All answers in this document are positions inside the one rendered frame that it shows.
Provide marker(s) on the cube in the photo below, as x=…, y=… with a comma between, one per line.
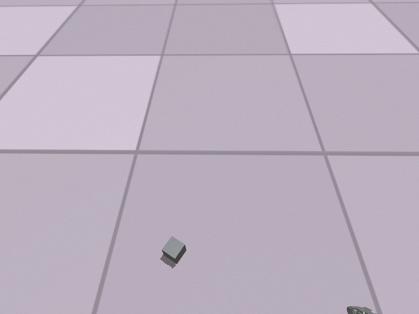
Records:
x=174, y=249

